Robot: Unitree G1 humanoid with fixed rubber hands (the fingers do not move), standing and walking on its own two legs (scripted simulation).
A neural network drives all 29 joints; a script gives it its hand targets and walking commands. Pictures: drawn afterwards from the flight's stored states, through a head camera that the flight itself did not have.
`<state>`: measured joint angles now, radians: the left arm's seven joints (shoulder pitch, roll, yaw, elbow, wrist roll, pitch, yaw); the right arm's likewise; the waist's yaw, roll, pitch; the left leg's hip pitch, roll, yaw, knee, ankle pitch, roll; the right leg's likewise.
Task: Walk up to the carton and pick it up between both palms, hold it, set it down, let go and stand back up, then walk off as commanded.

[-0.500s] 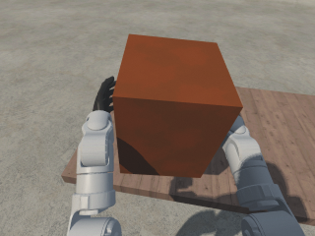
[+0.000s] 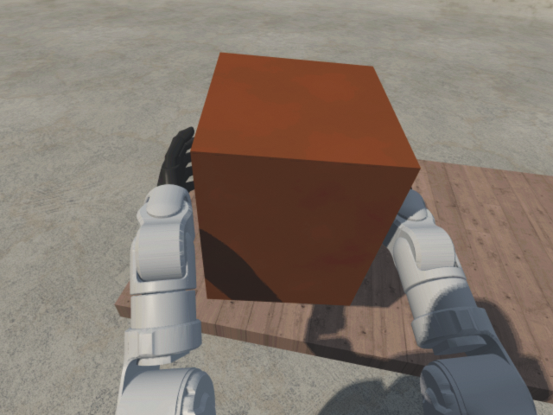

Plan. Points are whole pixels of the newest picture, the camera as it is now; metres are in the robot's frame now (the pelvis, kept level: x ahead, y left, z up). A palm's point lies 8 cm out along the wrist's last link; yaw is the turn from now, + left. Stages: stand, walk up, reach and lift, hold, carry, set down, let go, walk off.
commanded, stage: hold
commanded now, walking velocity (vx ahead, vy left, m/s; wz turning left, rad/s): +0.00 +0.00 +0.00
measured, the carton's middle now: (288, 185) +0.37 +0.00 +0.20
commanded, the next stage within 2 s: set down in 1.18 s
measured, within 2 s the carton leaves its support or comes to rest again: neither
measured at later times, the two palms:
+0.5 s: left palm (173, 189) +0.36 +0.15 +0.20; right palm (389, 188) +0.37 -0.14 +0.19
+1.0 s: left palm (172, 192) +0.36 +0.15 +0.20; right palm (387, 190) +0.37 -0.14 +0.19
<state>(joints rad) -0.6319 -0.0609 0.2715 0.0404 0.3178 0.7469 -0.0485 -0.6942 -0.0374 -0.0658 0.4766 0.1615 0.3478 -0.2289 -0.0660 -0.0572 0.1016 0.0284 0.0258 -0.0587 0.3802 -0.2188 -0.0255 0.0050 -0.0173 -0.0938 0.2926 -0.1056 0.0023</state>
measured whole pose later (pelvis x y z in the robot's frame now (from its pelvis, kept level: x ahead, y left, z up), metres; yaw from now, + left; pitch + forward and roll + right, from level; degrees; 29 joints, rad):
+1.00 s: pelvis +0.01 +0.00 +0.00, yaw +1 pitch -11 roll -1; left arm -0.57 -0.07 0.25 -0.06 0.32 0.77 -0.05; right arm -0.64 -0.04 -0.04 0.39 0.20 0.36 -0.24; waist -0.07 -0.06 0.11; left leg 0.03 0.03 -0.06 0.38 -0.23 -0.03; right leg 0.02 -0.01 -0.09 0.29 -0.12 0.00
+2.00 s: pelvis +0.03 -0.02 +0.00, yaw +2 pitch -6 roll -1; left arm -0.51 -0.10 0.23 0.24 0.32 0.37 0.05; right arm -0.63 -0.02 -0.14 0.72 0.03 -0.09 -0.14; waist -0.04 -0.06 0.09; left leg -0.02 0.05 -0.08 0.34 -0.22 -0.05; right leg -0.03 0.00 -0.12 0.28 -0.14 -0.02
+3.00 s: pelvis +0.03 -0.04 +0.00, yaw +0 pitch +5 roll +0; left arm -0.60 -0.18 0.34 0.60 0.31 0.11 0.15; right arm -0.77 -0.07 -0.34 1.04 -0.14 -0.24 0.00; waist 0.01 0.01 -0.02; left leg -0.20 0.07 -0.03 0.30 -0.18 -0.08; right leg -0.27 0.02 -0.10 0.31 -0.13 -0.05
